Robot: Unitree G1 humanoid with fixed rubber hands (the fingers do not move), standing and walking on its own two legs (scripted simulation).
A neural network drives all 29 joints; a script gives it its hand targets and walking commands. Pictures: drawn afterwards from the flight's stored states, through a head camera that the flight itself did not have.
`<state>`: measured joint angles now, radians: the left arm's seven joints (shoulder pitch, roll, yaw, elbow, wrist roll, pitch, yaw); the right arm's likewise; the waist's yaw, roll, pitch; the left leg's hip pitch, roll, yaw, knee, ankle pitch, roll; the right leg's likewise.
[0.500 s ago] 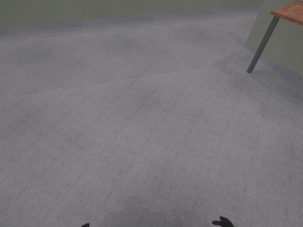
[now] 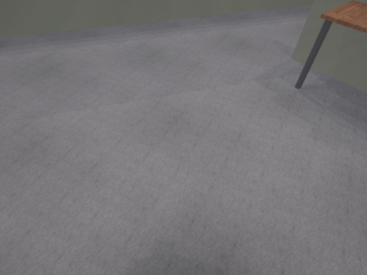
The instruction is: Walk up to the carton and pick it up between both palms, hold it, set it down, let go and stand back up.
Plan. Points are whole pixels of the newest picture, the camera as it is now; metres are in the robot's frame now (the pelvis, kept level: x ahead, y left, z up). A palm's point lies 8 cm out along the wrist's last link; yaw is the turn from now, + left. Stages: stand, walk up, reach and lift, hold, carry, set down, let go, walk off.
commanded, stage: stand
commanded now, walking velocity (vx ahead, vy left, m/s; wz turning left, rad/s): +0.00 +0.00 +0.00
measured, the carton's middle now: out of the picture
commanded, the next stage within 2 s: none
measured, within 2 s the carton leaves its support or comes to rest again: neither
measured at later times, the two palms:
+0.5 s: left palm out of the picture +0.00 +0.21 -0.13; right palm out of the picture -0.01 -0.22 -0.14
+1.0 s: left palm out of the picture -0.02 +0.20 -0.14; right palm out of the picture -0.04 -0.20 -0.14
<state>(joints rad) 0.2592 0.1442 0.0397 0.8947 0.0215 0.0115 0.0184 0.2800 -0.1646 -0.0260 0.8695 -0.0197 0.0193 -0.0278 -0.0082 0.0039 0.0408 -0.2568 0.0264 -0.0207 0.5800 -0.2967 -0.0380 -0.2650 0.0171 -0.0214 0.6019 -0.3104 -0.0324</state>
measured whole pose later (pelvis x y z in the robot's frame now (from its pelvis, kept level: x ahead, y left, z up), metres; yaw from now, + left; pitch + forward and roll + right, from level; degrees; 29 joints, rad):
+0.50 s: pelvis -0.01 -0.01 +0.01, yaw +0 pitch -3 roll +0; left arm 0.28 0.12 0.04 1.06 0.02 0.01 0.03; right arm 0.29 -0.12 -0.02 1.06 -0.02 0.01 -0.04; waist 0.00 0.00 0.05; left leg -0.20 0.04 -0.02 0.47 -0.23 -0.05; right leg -0.21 0.03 -0.02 0.50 -0.24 -0.04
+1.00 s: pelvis -0.01 +0.00 +0.01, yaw +0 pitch -2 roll +0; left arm 0.29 0.10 0.03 1.13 0.01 0.00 0.03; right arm 0.32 -0.09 -0.01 1.15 -0.01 0.00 -0.04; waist 0.00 -0.01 0.04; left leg -0.20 0.04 -0.02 0.47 -0.22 -0.04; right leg -0.20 0.03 -0.02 0.46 -0.22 -0.03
